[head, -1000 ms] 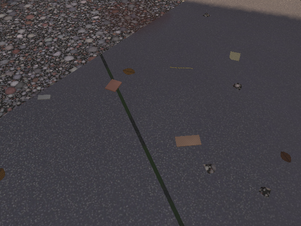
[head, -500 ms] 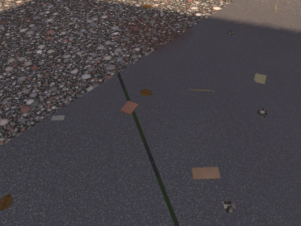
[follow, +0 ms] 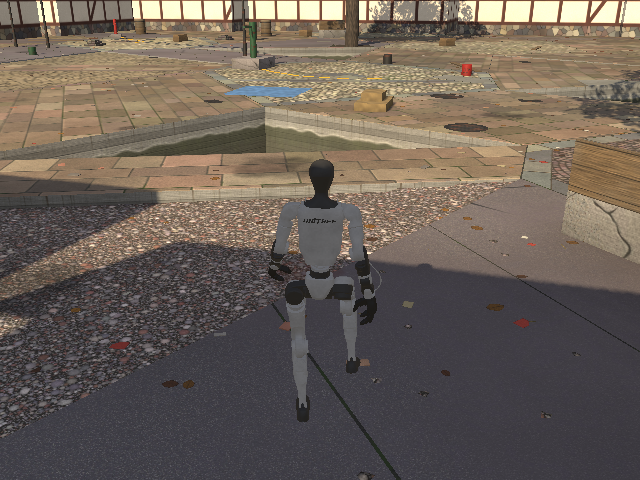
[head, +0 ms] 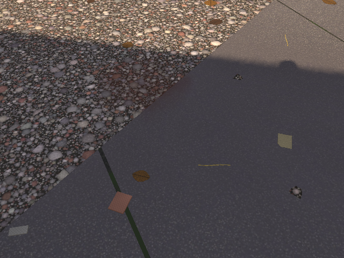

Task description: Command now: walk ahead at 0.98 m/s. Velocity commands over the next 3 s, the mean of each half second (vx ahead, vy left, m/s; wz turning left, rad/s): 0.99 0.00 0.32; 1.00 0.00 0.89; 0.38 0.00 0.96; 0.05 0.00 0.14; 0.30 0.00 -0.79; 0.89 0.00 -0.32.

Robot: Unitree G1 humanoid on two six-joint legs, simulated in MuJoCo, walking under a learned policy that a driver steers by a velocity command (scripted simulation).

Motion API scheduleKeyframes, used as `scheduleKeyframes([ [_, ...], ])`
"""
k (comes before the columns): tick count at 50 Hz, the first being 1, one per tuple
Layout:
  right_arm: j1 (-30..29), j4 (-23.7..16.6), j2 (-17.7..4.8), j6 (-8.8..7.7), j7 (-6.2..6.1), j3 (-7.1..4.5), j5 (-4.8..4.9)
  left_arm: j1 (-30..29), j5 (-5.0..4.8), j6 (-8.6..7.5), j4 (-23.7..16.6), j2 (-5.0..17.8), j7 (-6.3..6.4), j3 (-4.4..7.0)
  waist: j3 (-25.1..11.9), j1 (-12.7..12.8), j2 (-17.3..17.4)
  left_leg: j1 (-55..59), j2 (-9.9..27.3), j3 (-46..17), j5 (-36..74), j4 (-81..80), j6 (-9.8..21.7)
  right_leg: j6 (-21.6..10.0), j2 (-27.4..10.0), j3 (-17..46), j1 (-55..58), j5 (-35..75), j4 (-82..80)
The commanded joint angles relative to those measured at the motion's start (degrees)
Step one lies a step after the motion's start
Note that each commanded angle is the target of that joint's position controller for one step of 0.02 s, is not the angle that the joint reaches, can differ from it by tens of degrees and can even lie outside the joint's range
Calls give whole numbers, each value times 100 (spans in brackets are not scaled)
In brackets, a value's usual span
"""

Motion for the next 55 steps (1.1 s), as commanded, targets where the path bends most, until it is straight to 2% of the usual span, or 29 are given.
scheduleKeyframes([
  [1, -364, -508, -768, -185, -132, -70, 89, -533, -26, -117, -382, 163, -84, -10, 972, 169, 121, -1518, 1288, -699, 932, -1481, 800, 81, 149, -303, 1061, 1344, -1494],
  [5, 144, -382, -963, -2, -211, -87, 108, -1378, -147, -201, -727, 204, -306, -8, 1274, -69, 205, 161, 1674, -541, 1598, -1441, 707, 9, 457, -401, 870, 1138, -2947],
  [7, 110, -400, -1118, 117, -217, -122, 8, -1241, -160, -224, -826, 404, -378, 80, 998, 157, 494, 984, 1868, -477, 3748, -799, 608, -158, 791, -599, 1129, 429, -3108],
  [9, 29, -389, -1265, 259, -205, -163, -212, -32, -238, -162, -661, 862, -302, 295, 58, 903, 1046, 1406, 1925, -513, 6463, 852, 523, -424, 1176, -700, 2468, -457, -2766],
  [10, -335, -501, -1235, 315, -195, -131, -262, 1439, -263, -102, -307, 1126, -211, 429, -675, 1706, 1152, 396, 1739, -419, 6311, 2563, 372, -574, 989, -460, 4388, -570, -2648],
  [11, -78, -768, -652, 244, -161, 12, -282, 2552, -73, -34, -35, 1696, -99, 556, -1834, 1654, 34, -1692, 1140, -425, 3918, 4836, 287, -849, -404, 1438, 6849, -2225, -2461],
  [12, 702, -674, 158, 21, -66, 237, 94, 2711, 33, -108, 42, 1602, -185, 551, -2945, 1132, -1936, -3445, 182, -1172, -714, 6688, 128, -1567, -1481, 4623, 8285, -4880, -3864],
  [13, -10, -816, -698, -97, -107, 27, 396, 2473, 72, -143, 110, 987, -169, 433, -2121, 1340, -1374, -4043, 585, -1441, -555, 6950, 345, -1071, -1246, 4541, 7746, -5110, -4495],
  [14, -827, -1062, -905, -119, -137, -42, 495, 2107, 85, -157, 111, 724, -150, 373, -1123, 1317, -812, -4330, 814, -1239, -292, 6933, 349, -802, -1120, 3344, 6855, -4071, -4407],
  [15, -1185, -1213, -734, -104, -174, -16, 388, 1698, 125, -196, 180, 719, -188, 371, -589, 1038, 173, -4122, 1077, -1185, 9, 6602, 320, -685, -989, 2596, 5794, -2933, -4536],
  [17, -892, -1172, -547, 122, -140, -101, 288, 1169, 218, -271, 319, 304, -232, 273, -139, 449, 41, -3423, 1507, -1282, 434, 6130, 273, -554, -672, 1441, 4468, -1988, -4745],
  [19, -768, -1139, -365, 360, -117, -139, 335, 888, 69, -232, 444, 135, -265, 258, 274, 253, -114, -3414, 1659, -1173, 414, 5974, 244, -356, -416, 395, 3951, -1407, -4954],
  [24, -1606, -1561, -418, 494, -104, -173, 222, 836, 184, -235, 491, 439, -114, 320, 1053, 225, 33, -4168, 1527, -872, 1846, 4886, 107, -155, -36, -1083, 3571, -210, -5325],
  [28, -2425, -1902, -463, 355, 105, -161, 174, 1413, 169, -185, 562, 797, 75, 356, 1231, 536, 369, -4587, 1298, -243, 2652, 3574, 252, 68, -190, -1588, 4663, 789, -5291],
  [31, -2636, -2154, -618, 268, 317, -234, 216, 1451, 157, -46, 461, 1156, 212, 402, 936, 383, 93, -3689, 764, 617, 2512, 2711, 476, 378, -203, -1976, 5288, 3742, -4638],
  [33, -1766, -2070, -956, 348, 325, -416, 306, 1259, 123, 111, 323, 1523, 326, 501, 341, -242, -513, -2440, 298, 949, 1747, 2969, 573, 298, -397, -1978, 5460, 6236, -3383],
  [34, -667, -1850, -1326, 464, 272, -589, 305, 843, 66, 161, 176, 1666, 297, 552, -128, -880, -752, -1230, 214, 807, 1200, 3178, 757, 151, -515, -1858, 5149, 6881, -2182],
  [35, 789, -1443, -1820, 570, 164, -838, 253, 364, -12, 131, -33, 1610, 195, 554, -680, -1538, -570, 635, 259, 309, 1183, 2700, 994, 25, -331, -1635, 4267, 6120, -382],
  [36, 1154, -1123, -1704, 657, 41, -806, 258, -75, -61, -12, -101, 804, 36, 356, -25, -1532, 839, 1065, 541, -499, 1174, 2085, 1186, 185, 814, -1533, 2821, 118, 2353],
  [37, 353, -1360, -1453, 545, 131, -596, 13, 797, -51, -300, -466, -245, -101, 75, -159, -76, 2544, 1746, 952, -2845, 863, 1784, 1915, 183, 1563, -388, 768, -3634, 4026],
  [38, 62, -1626, -1106, 374, 165, -483, -104, 712, -157, -558, -881, 67, -169, 40, -973, -20, 2090, 2027, 1721, -5028, -1296, 256, 2376, -128, 1534, 607, -56, -3292, 4067],
  [39, 112, -1658, -932, 238, 196, -478, -56, 148, -259, -653, -989, 514, -163, 144, -509, -99, 915, 1490, 1791, -5255, -1828, -411, 2049, -308, 1289, 628, -153, -2838, 3569],
  [40, -261, -1714, -929, 145, 242, -457, -2, 94, -213, -629, -1016, 514, -116, 175, -70, 293, -269, 534, 1732, -4994, -1913, -487, 1787, -310, 1035, 619, 52, -2324, 2888],
  [41, -697, -1839, -961, 75, 244, -449, 34, 252, -93, -536, -973, 442, -73, 160, 122, 608, -560, -369, 1573, -4701, -1603, -372, 1760, -157, 831, 700, 480, -2057, 2431],
  [44, -1166, -2022, -833, 87, 21, -385, 79, 405, 47, -233, -946, 637, 27, 265, 461, 851, -363, -1802, 863, -3375, -554, -483, 1593, 367, 466, 579, 1281, -1827, 1117],
  [47, -789, -1923, -742, 149, -225, -358, 182, -838, 204, -196, -1432, 343, 110, 176, 736, 291, 60, -2330, 367, -2495, 742, -360, 1384, 667, 648, 162, 1719, -479, -864],
  [49, -615, -1840, -798, 242, -264, -383, 192, -1304, 126, -208, -1633, 126, 77, 146, 627, -25, 451, -2274, 181, -2348, 730, -164, 1114, 730, 956, 2, 2127, 176, -2070],
  [52, -286, -1630, -882, 399, -284, -466, 219, -1517, 9, -285, -1841, 390, 20, 334, 369, -279, 788, -1691, 104, -2702, 1322, 496, 754, 742, 1480, -41, 2742, 648, -3233],
  [55, -702, -1752, -923, 525, -394, -549, 211, -784, -41, -395, -1726, 858, -1, 596, -148, 255, 1077, -899, 79, -2925, 2743, 1975, 287, 476, 1545, 125, 3484, 675, -3608],
])
Next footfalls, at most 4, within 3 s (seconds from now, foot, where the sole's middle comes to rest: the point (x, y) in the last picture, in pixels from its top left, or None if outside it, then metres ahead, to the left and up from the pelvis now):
0.20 right None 0.44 -0.14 -0.78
0.70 left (142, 198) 0.83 0.12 -0.78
1.14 right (125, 129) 1.26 0.21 -0.78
1.54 left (83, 159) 1.07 0.41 -0.78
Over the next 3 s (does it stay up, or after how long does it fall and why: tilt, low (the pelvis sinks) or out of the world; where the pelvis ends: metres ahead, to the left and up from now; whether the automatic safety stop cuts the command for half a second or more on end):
stays up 1.55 0.44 -0.05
